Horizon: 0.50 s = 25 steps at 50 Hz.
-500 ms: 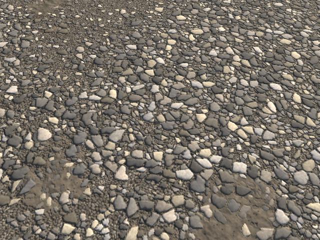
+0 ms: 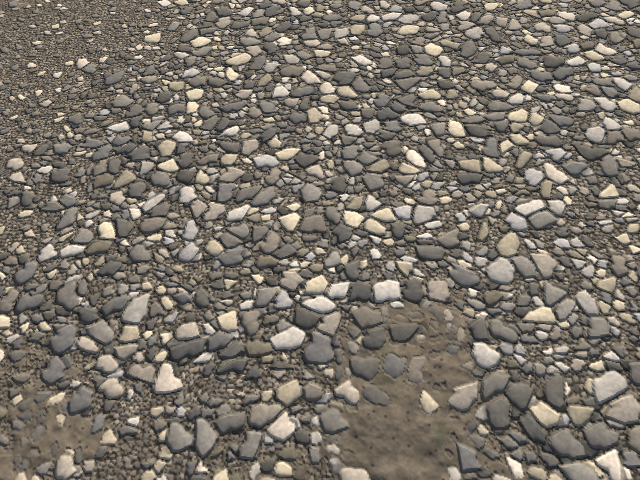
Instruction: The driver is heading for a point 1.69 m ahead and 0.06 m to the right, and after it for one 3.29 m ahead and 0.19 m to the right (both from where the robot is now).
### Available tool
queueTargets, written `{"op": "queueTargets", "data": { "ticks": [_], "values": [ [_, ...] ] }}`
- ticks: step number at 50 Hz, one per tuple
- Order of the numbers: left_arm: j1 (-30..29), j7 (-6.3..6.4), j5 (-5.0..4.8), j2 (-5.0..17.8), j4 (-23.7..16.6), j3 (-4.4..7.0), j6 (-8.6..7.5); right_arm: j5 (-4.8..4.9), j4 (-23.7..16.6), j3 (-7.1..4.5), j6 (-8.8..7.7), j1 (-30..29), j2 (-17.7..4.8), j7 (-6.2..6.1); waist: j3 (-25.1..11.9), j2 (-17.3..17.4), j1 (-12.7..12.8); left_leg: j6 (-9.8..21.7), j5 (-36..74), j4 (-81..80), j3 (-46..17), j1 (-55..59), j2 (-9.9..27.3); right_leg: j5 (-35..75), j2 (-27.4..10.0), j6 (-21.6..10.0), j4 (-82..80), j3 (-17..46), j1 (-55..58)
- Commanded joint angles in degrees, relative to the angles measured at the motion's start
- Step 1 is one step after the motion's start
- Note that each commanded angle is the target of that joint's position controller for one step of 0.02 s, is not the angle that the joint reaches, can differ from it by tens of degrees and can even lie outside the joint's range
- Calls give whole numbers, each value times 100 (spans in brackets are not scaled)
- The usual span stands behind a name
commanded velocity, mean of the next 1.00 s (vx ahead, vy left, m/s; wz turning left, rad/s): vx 0.05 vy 0.00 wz -0.23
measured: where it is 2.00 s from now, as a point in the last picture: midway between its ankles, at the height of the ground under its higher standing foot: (381, 444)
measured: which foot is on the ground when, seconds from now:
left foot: up 0.00-0.28, down 0.30-1.00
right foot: down 0.00-0.30, up 0.32-0.60, down 0.62-1.00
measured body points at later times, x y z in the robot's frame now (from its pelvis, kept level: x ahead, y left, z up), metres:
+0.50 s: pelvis -0.01 +0.04 +0.00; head +0.02 +0.06 +0.45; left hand +0.15 +0.29 -0.14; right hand +0.06 -0.24 -0.10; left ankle +0.02 +0.13 -0.75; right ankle -0.07 -0.08 -0.70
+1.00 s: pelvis +0.03 +0.04 +0.00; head +0.03 +0.05 +0.45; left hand +0.09 +0.30 -0.15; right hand +0.04 -0.24 -0.13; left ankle +0.05 +0.13 -0.73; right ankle -0.07 -0.07 -0.74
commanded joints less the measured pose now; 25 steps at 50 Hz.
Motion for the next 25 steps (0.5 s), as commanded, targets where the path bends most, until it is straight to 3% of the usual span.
{"op": "queueTargets", "data": {
  "ticks": [1, 8, 11, 13, 14, 15, 16, 17, 18, 19, 21, 25],
  "values": [
    [255, 36, 8, 876, -299, 235, -59, 19, -455, -44, -52, -279, -339, -24, -389, -803, 164, -86, -45, -364, -124, -759, 37, 1913, -1402, -861, -539, 1602, 1129],
    [62, -21, 87, 1100, -448, 314, -1, 79, -650, 9, -126, -314, -407, -73, -456, -882, 205, 15, -317, -1362, -188, 75, -156, 1924, -1309, -906, -321, 2218, 581],
    [-225, -55, 97, 1075, -511, 309, 14, 125, -652, 29, -180, -37, -436, -99, -585, -942, 85, 141, -312, -1944, -144, 718, -234, 2248, -1230, -742, -185, 2367, 362],
    [-477, -50, 53, 992, -520, 272, 29, 121, -583, 59, -230, 301, -360, -131, -616, -888, -142, 249, 246, -3003, -60, 1515, -265, 2117, -1023, -463, 9, 2317, 37],
    [-552, -27, 5, 895, -527, 231, 26, 74, -547, 61, -273, 454, -371, -165, -593, -748, -247, 321, 807, -3834, -169, 2060, -115, 1485, -817, -199, 175, 2229, -305],
    [-353, -17, 0, 591, -550, 138, 0, -23, -615, 16, -311, 364, -713, -213, -598, 100, -88, 543, 597, -4494, -1243, 2402, 877, 176, -370, 124, 832, 1737, -765],
    [-76, 21, -12, 453, -603, 108, -20, -21, -782, -66, -293, -26, -1251, -178, -466, 1126, 127, 1144, 1627, -4688, -2674, 2385, 2066, -1718, 694, 350, 1619, 663, -1515],
    [-79, 60, 143, 854, -456, 202, 12, -33, -706, -55, -279, 165, -1045, -126, -542, 783, -30, 1673, 1923, -4492, -2708, 1873, 2269, -2168, 392, 417, 2751, 578, -1225],
    [-83, 42, 115, 884, -370, 228, 26, 16, -720, 52, -295, -29, -701, -86, -372, 431, 102, 1662, 1968, -4467, -2279, 1626, 1946, -1881, 322, 436, 3139, 690, -1124],
    [-56, 10, 97, 809, -272, 216, 43, 31, -734, 108, -304, -317, -505, -64, -229, 344, 216, 1474, 1979, -4420, -1733, 1473, 1558, -1526, 250, 497, 3333, 663, -1022],
    [-6, -65, 94, 689, -184, 167, 79, 16, -700, 140, -332, -388, -446, -87, -277, 728, 205, 1269, 2483, -4289, -1135, 1737, 1117, -1273, 249, 622, 3252, 512, -1030],
    [-336, -63, 41, 406, -109, -1, 119, 30, -437, 142, -331, 54, -478, -67, -425, 698, -83, 1299, 2739, -4030, -988, 2268, 1078, -1447, 47, 733, 1877, 155, -684]
  ]
}}
Velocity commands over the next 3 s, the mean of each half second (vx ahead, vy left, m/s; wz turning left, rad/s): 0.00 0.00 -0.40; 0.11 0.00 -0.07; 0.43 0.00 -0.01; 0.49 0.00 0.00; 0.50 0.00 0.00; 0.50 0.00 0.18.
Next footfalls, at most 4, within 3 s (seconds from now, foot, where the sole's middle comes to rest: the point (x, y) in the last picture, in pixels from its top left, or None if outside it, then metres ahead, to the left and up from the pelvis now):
0.30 left None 0.06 0.12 -0.78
0.62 right None -0.03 -0.08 -0.78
1.52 right None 0.42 -0.11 -0.78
2.06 left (362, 354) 0.75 -0.01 -0.78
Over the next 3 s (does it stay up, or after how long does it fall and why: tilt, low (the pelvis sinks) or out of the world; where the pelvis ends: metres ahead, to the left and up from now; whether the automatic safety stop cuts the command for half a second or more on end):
stays up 1.05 -0.18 0.00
